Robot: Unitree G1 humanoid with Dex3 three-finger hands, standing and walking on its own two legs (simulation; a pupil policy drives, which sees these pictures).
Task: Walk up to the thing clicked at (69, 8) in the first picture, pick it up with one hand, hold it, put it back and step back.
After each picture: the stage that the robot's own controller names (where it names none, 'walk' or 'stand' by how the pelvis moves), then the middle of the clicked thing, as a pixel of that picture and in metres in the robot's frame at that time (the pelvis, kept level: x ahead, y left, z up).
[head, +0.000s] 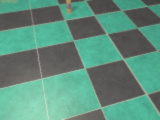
stand; (68, 4) +2.11 +0.16 -0.65
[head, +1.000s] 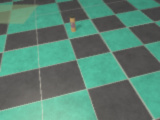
walk; (72, 23) +1.98 +0.27 -0.64
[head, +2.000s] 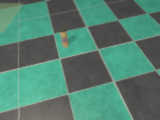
walk; (64, 37) +1.36 +0.28 -0.65
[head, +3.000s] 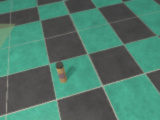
walk; (61, 72) +0.90 +0.25 -0.65
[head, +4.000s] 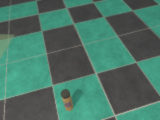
walk; (67, 100) +0.60 +0.18 -0.65
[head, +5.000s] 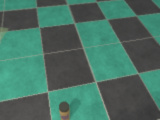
stand; (64, 112) +0.46 +0.11 -0.64
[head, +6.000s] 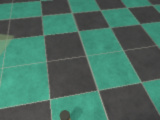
stand; out of the picture +0.44 +0.11 -0.65
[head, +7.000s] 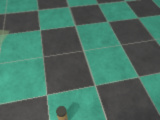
stand; (62, 116) +0.44 +0.13 -0.65
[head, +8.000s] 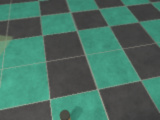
stand; out of the picture +0.44 +0.13 -0.66
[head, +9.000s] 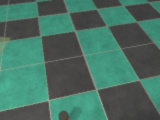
stand; out of the picture +0.43 +0.13 -0.66
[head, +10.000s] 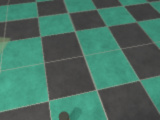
stand; out of the picture +0.43 +0.13 -0.66
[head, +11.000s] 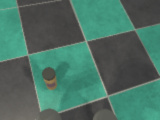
go down; (50, 79) +0.46 +0.14 -0.47
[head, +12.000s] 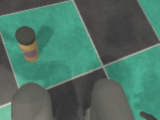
go down; (29, 47) +0.50 +0.19 -0.26
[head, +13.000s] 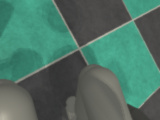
close in; out of the picture +0.49 +0.23 -0.18
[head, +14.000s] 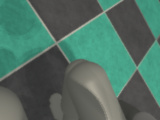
close; out of the picture +0.48 +0.26 -0.16
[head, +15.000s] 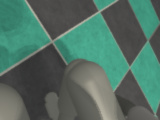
lift; out of the picture +0.46 +0.25 -0.17
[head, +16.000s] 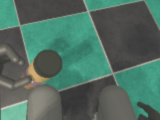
lift; (37, 73) +0.35 +0.17 -0.07
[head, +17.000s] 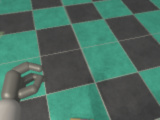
hold; out of the picture +0.41 -0.05 -0.69
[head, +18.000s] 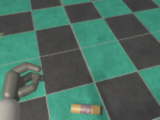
hold; (86, 109) +0.52 -0.04 -0.70
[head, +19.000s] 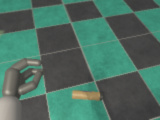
stand; (87, 95) +0.64 -0.06 -0.70
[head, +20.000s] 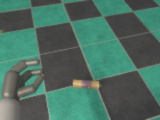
stand; (87, 84) +0.74 -0.07 -0.70
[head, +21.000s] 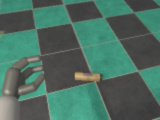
stand; (88, 76) +0.82 -0.08 -0.70
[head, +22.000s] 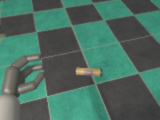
stand; (89, 71) +0.90 -0.08 -0.70
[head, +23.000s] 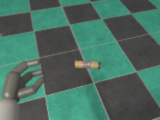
crouch; (87, 64) +0.98 -0.09 -0.70
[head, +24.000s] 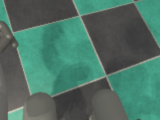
crouch; out of the picture +1.12 -0.03 -0.44
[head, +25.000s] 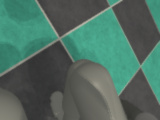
lower; out of the picture +1.17 +0.20 -0.26
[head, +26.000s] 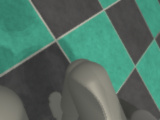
lower; out of the picture +1.22 +0.24 -0.25
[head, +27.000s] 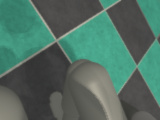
lower; out of the picture +1.26 +0.25 -0.25
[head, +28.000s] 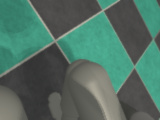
lower; out of the picture +1.28 +0.26 -0.25
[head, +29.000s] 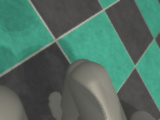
lower; out of the picture +1.30 +0.27 -0.26
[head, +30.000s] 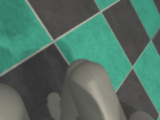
open; out of the picture +1.31 +0.28 -0.26
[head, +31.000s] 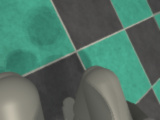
stand; out of the picture +1.31 +0.21 -0.28
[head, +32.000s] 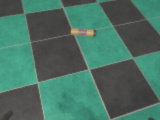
stand; (83, 32) +1.23 -0.11 -0.64
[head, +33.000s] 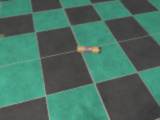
stand; (88, 49) +1.21 -0.12 -0.69
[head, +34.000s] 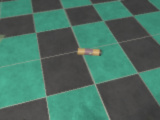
stand; (89, 51) +1.18 -0.11 -0.69
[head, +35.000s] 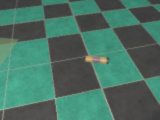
stand; (97, 59) +1.17 -0.15 -0.74
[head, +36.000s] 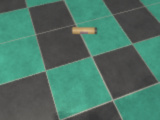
walk; (84, 30) +1.22 -0.05 -0.71
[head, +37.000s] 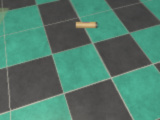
walk; (86, 25) +1.44 -0.04 -0.72
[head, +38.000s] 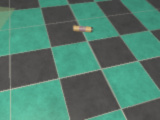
stand; (82, 29) +1.65 -0.07 -0.73
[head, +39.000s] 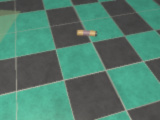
stand; (87, 33) +1.58 -0.08 -0.75
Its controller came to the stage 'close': yes
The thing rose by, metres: 0.25
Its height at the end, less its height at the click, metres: -0.09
